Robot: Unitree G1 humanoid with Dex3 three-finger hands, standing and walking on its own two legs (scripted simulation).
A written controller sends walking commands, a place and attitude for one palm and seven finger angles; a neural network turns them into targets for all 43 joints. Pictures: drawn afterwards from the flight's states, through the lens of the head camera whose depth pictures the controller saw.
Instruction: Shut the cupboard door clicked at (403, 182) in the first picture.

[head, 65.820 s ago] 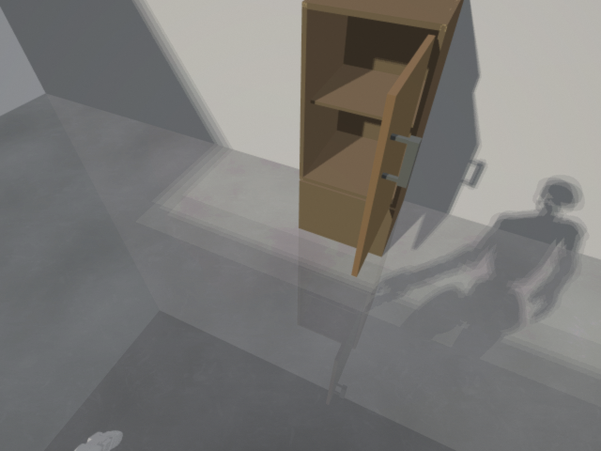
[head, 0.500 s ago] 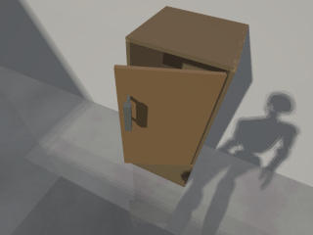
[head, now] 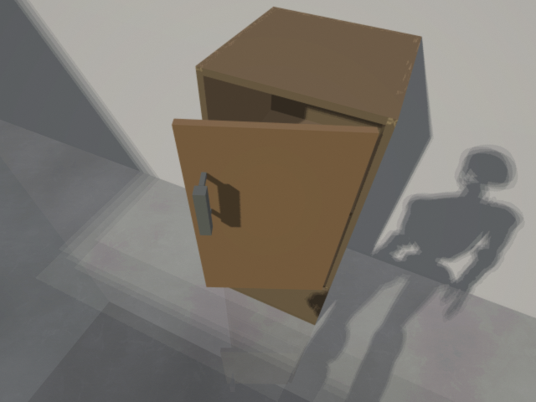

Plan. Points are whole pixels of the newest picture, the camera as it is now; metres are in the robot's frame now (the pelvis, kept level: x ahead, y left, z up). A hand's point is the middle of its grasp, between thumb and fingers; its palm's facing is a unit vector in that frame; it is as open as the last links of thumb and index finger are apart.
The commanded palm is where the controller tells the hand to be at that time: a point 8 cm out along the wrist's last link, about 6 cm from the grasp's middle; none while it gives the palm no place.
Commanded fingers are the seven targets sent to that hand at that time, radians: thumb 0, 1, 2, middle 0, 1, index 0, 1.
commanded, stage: look again from close up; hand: left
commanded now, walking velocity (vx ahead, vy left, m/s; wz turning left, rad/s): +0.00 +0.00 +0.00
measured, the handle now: (204, 203) +0.48 +0.16 -0.02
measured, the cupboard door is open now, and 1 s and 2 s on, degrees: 23 23 23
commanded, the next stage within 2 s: raise the hand and make a fist in 0.22 s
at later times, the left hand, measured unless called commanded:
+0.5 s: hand (146, 375) +0.17 +0.19 -0.05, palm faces +0.28 -0.94 -0.20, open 7.1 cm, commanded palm +0.10 +0.21 -0.06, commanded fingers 0.00 0.90 0.90 -0.37 -0.48 -0.37 -0.48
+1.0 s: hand (169, 399) +0.14 +0.15 -0.04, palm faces -0.06 -1.00 -0.06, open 4.9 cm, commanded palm +0.11 +0.22 -0.05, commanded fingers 0.00 0.90 0.90 -0.82 -0.98 -0.82 -0.98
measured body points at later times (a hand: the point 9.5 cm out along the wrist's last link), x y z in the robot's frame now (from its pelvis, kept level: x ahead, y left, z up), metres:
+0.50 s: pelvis +0.00 -0.01 -0.02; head +0.00 -0.03 +0.43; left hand +0.15 +0.23 -0.03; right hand +0.08 -0.25 -0.14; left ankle -0.04 +0.09 -0.74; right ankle -0.01 -0.11 -0.74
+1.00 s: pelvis -0.07 -0.03 -0.11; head +0.00 -0.03 +0.33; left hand +0.14 +0.20 -0.03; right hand +0.17 -0.23 -0.18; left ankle -0.04 +0.10 -0.74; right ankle -0.01 -0.11 -0.74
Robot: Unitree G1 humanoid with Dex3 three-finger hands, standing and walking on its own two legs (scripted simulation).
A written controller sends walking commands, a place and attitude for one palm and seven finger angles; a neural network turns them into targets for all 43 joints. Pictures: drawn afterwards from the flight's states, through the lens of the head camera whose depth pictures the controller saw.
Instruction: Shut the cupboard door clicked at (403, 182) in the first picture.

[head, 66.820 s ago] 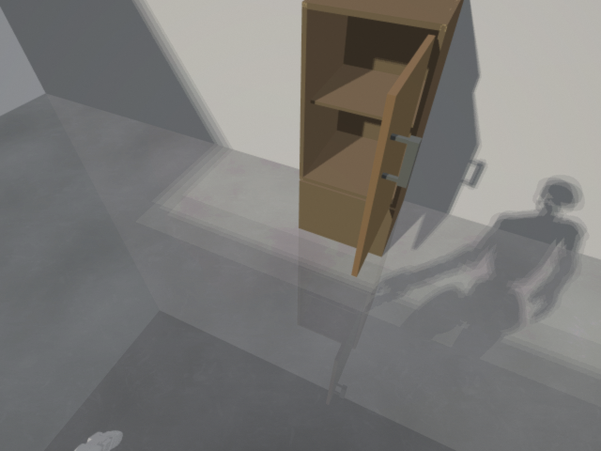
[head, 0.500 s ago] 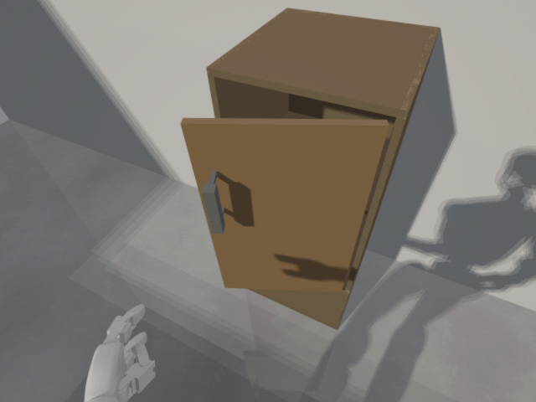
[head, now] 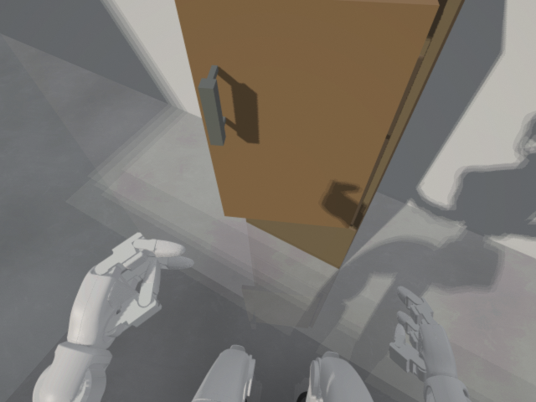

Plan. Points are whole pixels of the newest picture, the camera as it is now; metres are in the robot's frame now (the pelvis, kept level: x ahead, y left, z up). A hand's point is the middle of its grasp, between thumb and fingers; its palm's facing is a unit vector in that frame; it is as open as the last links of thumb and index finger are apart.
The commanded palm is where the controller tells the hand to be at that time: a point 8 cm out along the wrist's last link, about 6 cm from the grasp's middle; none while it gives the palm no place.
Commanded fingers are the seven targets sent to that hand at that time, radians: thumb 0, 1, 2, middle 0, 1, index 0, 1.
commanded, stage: raise the hand and make a fist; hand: left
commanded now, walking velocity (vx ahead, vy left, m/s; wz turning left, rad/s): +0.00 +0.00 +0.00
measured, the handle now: (215, 106) +0.56 +0.16 +0.09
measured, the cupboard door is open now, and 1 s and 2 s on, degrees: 23 23 23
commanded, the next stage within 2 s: bring the fist close to the handle in 1.24 s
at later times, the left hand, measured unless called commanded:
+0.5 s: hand (121, 284) +0.24 +0.22 +0.07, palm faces -0.03 -1.00 -0.03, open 3.2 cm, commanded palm +0.22 +0.27 +0.08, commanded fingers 0.00 0.90 0.90 -1.28 -1.48 -1.28 -1.48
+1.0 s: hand (117, 266) +0.26 +0.22 +0.09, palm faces -0.03 -1.00 -0.04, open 3.1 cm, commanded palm +0.24 +0.27 +0.09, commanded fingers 0.00 0.90 0.90 -1.30 -1.50 -1.30 -1.50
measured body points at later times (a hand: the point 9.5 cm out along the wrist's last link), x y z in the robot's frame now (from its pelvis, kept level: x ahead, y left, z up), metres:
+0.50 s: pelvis +0.02 +0.04 +0.02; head +0.10 +0.06 +0.46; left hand +0.24 +0.27 +0.08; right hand +0.21 -0.20 -0.04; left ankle +0.04 +0.13 -0.62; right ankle +0.06 -0.08 -0.62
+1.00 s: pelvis +0.03 +0.04 +0.03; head +0.10 +0.04 +0.48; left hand +0.26 +0.28 +0.09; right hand +0.20 -0.20 -0.04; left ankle +0.04 +0.13 -0.62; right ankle +0.06 -0.08 -0.62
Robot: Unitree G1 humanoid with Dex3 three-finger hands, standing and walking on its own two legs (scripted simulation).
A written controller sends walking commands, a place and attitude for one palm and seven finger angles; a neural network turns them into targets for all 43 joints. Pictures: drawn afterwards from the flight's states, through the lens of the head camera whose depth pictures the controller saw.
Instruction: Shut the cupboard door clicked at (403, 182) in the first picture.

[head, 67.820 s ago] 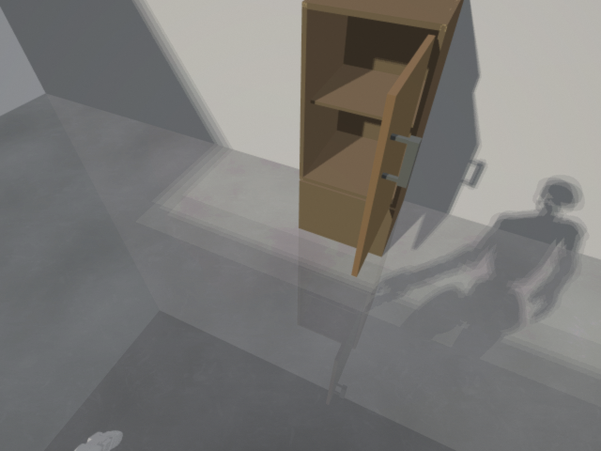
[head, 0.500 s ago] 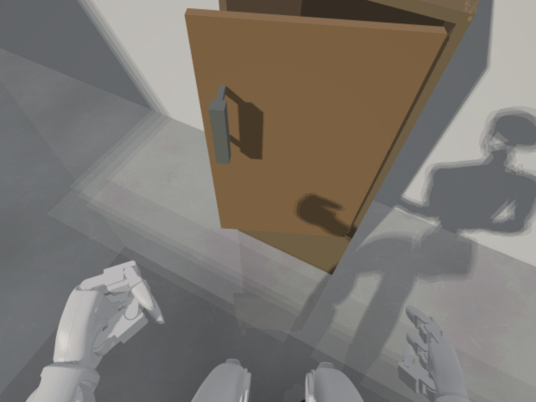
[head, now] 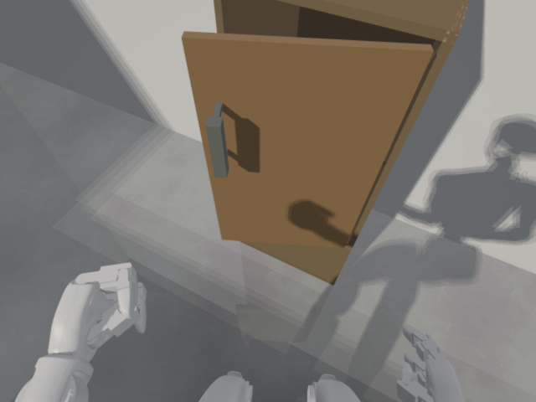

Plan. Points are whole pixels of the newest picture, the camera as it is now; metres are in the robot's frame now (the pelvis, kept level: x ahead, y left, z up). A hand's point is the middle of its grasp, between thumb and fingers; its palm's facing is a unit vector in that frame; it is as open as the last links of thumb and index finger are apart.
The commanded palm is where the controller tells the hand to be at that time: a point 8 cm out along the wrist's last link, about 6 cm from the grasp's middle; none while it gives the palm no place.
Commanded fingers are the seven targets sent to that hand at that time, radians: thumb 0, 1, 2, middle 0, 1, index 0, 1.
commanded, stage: raise the hand and make a fist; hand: left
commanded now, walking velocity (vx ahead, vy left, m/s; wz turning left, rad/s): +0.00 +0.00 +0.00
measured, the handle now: (220, 140) +0.53 +0.13 +0.06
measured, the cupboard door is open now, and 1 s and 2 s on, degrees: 23 23 23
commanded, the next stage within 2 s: bring the fist close to the handle in 0.24 s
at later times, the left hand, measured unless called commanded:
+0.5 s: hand (152, 302) +0.23 +0.17 +0.06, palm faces +0.02 -1.00 -0.06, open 3.1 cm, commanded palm +0.23 +0.22 +0.06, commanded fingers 0.00 0.90 0.90 -1.30 -1.50 -1.30 -1.50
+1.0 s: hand (209, 233) +0.34 +0.12 +0.05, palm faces -0.06 -1.00 -0.02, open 3.1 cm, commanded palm +0.34 +0.17 +0.06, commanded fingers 0.00 0.90 0.90 -1.30 -1.50 -1.30 -1.50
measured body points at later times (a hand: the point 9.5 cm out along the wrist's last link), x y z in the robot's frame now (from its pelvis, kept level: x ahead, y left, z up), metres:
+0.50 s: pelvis -0.01 -0.02 +0.00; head +0.06 -0.02 +0.44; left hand +0.23 +0.22 +0.07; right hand +0.18 -0.25 -0.08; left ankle +0.00 +0.09 -0.65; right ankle +0.03 -0.12 -0.65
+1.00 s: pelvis +0.00 -0.01 +0.01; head +0.08 -0.01 +0.45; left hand +0.34 +0.17 +0.05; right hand +0.14 -0.26 -0.10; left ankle +0.00 +0.09 -0.65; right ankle +0.03 -0.12 -0.65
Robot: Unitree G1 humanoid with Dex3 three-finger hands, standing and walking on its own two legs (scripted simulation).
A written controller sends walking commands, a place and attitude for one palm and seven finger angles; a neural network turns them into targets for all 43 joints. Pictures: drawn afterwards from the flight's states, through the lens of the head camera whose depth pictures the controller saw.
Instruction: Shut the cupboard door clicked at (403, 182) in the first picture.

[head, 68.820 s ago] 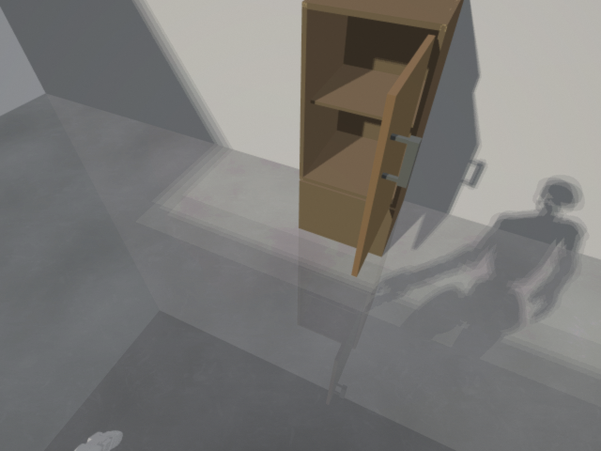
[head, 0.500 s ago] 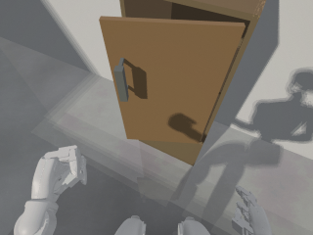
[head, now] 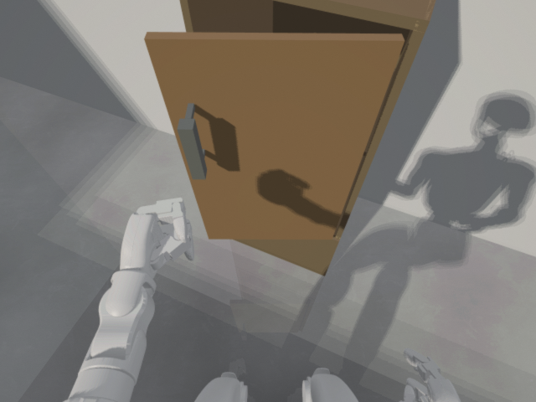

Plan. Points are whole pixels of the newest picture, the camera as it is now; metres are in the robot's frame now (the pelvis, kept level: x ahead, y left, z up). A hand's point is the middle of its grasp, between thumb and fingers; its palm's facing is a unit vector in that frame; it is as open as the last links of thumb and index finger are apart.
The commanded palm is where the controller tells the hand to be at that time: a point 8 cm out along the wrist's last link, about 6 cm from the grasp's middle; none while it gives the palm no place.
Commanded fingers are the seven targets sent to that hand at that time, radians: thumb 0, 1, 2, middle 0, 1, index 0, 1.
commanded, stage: bring the fist close to the handle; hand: left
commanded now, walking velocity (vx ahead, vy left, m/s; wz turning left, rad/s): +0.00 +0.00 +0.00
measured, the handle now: (195, 142) +0.52 +0.14 +0.05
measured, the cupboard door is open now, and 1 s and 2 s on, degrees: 23 23 4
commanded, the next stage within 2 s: push the door shut along its arc in 0.74 s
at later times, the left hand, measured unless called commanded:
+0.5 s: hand (214, 181) +0.43 +0.10 +0.06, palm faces +0.02 -1.00 -0.02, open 3.1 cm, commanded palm +0.40 +0.15 +0.05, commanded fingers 0.00 0.90 0.90 -1.30 -1.50 -1.30 -1.50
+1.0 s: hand (213, 190) +0.43 +0.10 +0.04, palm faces -0.02 -1.00 -0.03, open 3.1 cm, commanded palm +0.42 +0.16 +0.05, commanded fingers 0.00 0.90 0.90 -1.30 -1.50 -1.30 -1.50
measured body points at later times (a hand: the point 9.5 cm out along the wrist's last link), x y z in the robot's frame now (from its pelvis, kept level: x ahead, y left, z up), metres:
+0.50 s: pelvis -0.01 +0.00 +0.00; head +0.09 -0.01 +0.44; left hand +0.43 +0.15 +0.06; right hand +0.06 -0.26 -0.13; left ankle +0.00 +0.10 -0.66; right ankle +0.03 -0.11 -0.66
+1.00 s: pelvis -0.02 -0.01 +0.00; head +0.08 -0.01 +0.44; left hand +0.42 +0.16 +0.05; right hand +0.07 -0.27 -0.12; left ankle +0.00 +0.10 -0.66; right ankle +0.03 -0.11 -0.66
